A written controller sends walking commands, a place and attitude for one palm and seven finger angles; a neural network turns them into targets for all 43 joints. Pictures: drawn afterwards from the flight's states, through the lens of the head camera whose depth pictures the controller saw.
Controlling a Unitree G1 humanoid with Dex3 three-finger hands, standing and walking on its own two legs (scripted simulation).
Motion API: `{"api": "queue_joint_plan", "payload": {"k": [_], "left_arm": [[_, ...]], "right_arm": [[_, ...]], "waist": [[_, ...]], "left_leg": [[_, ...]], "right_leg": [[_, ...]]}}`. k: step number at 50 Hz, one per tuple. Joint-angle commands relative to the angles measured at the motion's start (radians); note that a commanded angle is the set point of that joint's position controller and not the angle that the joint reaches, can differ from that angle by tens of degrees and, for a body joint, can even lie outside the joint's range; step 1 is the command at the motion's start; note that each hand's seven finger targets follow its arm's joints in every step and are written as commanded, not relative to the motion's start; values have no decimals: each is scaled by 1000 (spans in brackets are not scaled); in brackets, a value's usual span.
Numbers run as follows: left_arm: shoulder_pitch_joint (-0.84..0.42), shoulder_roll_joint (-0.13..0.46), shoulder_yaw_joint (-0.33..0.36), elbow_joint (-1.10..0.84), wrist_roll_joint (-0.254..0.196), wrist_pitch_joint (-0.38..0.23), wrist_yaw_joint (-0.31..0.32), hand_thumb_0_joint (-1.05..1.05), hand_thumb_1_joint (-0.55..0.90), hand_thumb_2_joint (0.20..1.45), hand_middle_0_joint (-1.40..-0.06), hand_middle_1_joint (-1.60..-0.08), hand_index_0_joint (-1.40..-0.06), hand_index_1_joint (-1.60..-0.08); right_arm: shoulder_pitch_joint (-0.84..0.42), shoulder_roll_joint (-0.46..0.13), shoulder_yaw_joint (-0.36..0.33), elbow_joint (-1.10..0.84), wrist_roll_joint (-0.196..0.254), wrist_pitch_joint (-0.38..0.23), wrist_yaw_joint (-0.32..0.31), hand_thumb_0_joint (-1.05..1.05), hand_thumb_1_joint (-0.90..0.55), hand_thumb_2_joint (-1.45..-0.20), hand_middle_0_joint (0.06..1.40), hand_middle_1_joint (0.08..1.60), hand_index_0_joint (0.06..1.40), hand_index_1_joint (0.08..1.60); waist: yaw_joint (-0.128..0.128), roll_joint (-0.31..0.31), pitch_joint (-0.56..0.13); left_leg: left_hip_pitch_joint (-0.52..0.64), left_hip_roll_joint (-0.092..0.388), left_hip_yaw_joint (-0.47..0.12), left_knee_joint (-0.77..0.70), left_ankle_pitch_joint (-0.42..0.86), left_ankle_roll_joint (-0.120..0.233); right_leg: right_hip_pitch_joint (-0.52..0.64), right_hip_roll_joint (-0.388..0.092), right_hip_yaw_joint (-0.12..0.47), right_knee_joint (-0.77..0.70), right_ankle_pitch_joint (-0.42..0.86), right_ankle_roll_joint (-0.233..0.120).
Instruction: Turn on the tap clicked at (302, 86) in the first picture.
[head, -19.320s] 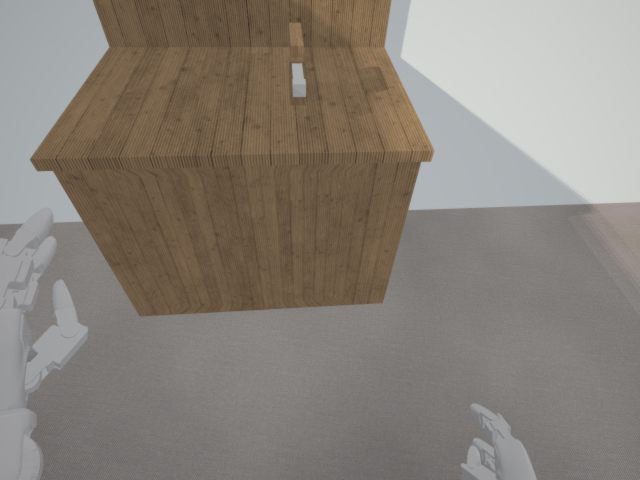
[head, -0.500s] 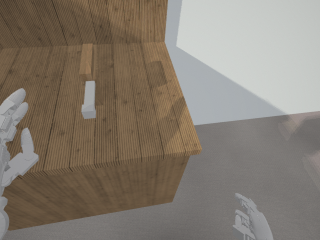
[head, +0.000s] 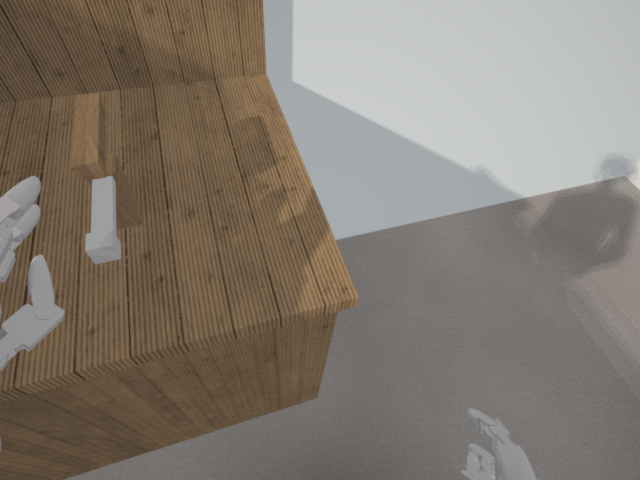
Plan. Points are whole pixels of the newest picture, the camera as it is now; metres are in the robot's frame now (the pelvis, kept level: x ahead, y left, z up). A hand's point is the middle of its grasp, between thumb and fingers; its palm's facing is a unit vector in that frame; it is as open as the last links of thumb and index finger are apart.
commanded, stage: come to a stop and stand still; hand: left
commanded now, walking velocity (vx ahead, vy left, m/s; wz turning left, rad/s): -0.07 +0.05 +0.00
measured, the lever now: (103, 246) +0.34 +0.28 +0.09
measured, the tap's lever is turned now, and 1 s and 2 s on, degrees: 0 0 0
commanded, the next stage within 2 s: look again from close up in 0.88 s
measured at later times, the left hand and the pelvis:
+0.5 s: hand (4, 338) +0.20 +0.27 +0.17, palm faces +0.40 -0.85 -0.34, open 7.4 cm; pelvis -0.01 +0.02 +0.00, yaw +0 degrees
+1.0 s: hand (43, 316) +0.22 +0.25 +0.17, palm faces +0.27 -0.85 -0.45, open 7.4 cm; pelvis -0.01 +0.03 +0.00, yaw -2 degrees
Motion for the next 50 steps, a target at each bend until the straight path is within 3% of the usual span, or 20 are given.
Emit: {"api": "queue_joint_plan", "payload": {"k": [1,5,8,12,18,19,23,27,33,34,36,37,38,39,41,42,44,48,49,50], "left_arm": [[-73,141,113,-311,-14,-98,31,0,900,900,-200,-300,-200,-300],[30,75,76,-169,-9,-62,41,0,900,900,-200,-300,-200,-300],[13,87,88,-135,-9,-53,45,0,900,900,-200,-300,-200,-300],[-36,104,88,-187,-8,-52,42,0,900,900,-200,-300,-200,-300],[-144,99,42,-289,1,-55,39,0,900,900,-200,-300,-200,-300],[-157,122,66,-304,6,-52,43,0,900,900,-200,-300,-200,-300],[-159,77,33,-200,12,-47,40,0,900,900,-200,-300,-200,-300],[-162,51,10,-122,15,-37,31,0,900,900,-200,-300,-200,-300],[-180,64,6,-159,25,-46,29,0,900,900,-200,-300,-200,-300],[-190,95,29,-194,28,-47,32,0,900,900,-200,-300,-200,-300],[-179,82,19,-206,25,-56,32,0,900,900,-200,-300,-200,-300],[-1239,920,599,-522,204,-175,52,0,900,900,-200,-300,-200,-300],[-609,265,207,111,73,-133,8,0,900,900,-200,-300,-200,-300],[-361,154,127,6,15,-106,12,0,900,900,-200,-300,-200,-300],[-313,122,62,-90,15,-116,-3,0,900,900,-200,-300,-200,-300],[-203,93,46,-139,6,-121,-8,0,900,900,-200,-300,-200,-300],[-39,32,7,-170,-7,-114,-9,0,900,900,-200,-300,-200,-300],[11,119,117,-134,-13,-98,16,0,900,900,-200,-300,-200,-300],[-5,162,166,-123,-15,-94,27,0,900,900,-200,-300,-200,-300],[-25,140,158,-96,-19,-94,25,0,900,900,-200,-300,-200,-300]], "right_arm": [[-111,-123,-53,-160,4,-97,1,0,-900,-900,200,300,200,300],[-90,-139,-69,-137,8,-80,5,0,-900,-900,200,300,200,300],[-106,-139,-73,-140,12,-61,-7,0,-900,-900,200,300,200,300],[-129,-131,-61,-161,9,-41,-19,0,-900,-900,200,300,200,300],[-143,-124,-46,-178,-1,-52,-20,0,-900,-900,200,300,200,300],[-151,-124,-44,-176,-2,-53,-22,0,-900,-900,200,300,200,300],[-127,-126,-43,-173,-5,-51,-18,0,-900,-900,200,300,200,300],[-120,-127,-39,-174,-4,-45,-18,0,-900,-900,200,300,200,300],[-125,-125,-39,-179,-5,-52,-18,0,-900,-900,200,300,200,300],[-140,-127,-36,-180,-4,-56,-18,0,-900,-900,200,300,200,300],[-131,-127,-39,-179,-7,-60,-18,0,-900,-900,200,300,200,300],[26,-163,-12,-141,-79,-120,-10,0,-900,-900,200,300,200,300],[-112,-23,27,-90,-28,-118,-5,0,-900,-900,200,300,200,300],[-110,-81,-32,-124,3,-102,4,0,-900,-900,200,300,200,300],[-70,-124,-60,-163,-8,-121,15,0,-900,-900,200,300,200,300],[-75,-124,-63,-164,-4,-120,29,0,-900,-900,200,300,200,300],[-87,-116,-58,-171,5,-114,48,0,-900,-900,200,300,200,300],[-113,-132,-66,-169,0,-97,14,0,-900,-900,200,300,200,300],[-128,-134,-64,-163,2,-90,1,0,-900,-900,200,300,200,300],[-126,-131,-61,-164,-1,-85,-10,0,-900,-900,200,300,200,300]], "waist": [[30,182,-296],[22,17,-280],[19,-13,-247],[23,47,-237],[32,153,-211],[35,158,-214],[35,122,-159],[33,79,-129],[37,68,-155],[38,77,-163],[36,99,-167],[14,76,16],[44,106,-221],[49,259,-231],[47,337,-274],[51,322,-265],[54,179,-255],[52,-140,-214],[49,-121,-196],[42,-117,-176]], "left_leg": [[37,102,-73,-24,384,-46],[40,100,-64,18,439,-53],[32,105,-75,-3,413,-56],[39,121,-90,-51,436,-56],[10,130,-104,-120,271,-53],[21,130,-101,-123,262,-54],[-55,138,-118,-181,66,-45],[-66,137,-127,-204,-17,-43],[-74,136,-126,-207,14,-38],[-69,130,-119,-201,25,-41],[-72,127,-126,-198,53,-45],[-257,129,-97,-90,202,0],[-34,110,-150,-123,283,-15],[24,112,-117,-141,370,-81],[17,139,-116,-96,377,-72],[0,144,-112,-100,354,-65],[-45,133,-93,-102,308,-60],[-75,110,-95,-119,122,-50],[-53,107,-94,-131,101,-52],[-62,106,-103,-143,80,-46]], "right_leg": [[202,-135,88,-8,348,-17],[184,-161,97,-12,476,-20],[152,-167,96,-10,452,-22],[147,-138,68,-4,354,-8],[152,-112,65,-23,195,-4],[148,-108,63,-22,195,-4],[157,-99,62,-53,90,0],[128,-98,71,-88,23,2],[174,-99,64,-85,62,4],[180,-100,64,-84,70,4],[192,-103,62,-75,92,-1],[71,-63,48,-75,107,38],[32,-122,37,-43,52,-31],[145,-57,11,39,118,-30],[136,-88,66,49,113,-30],[160,-97,67,39,126,-24],[203,-97,62,24,175,-17],[171,-115,86,-57,95,-3],[132,-113,90,-63,60,-3],[117,-114,84,-72,27,-1]]}}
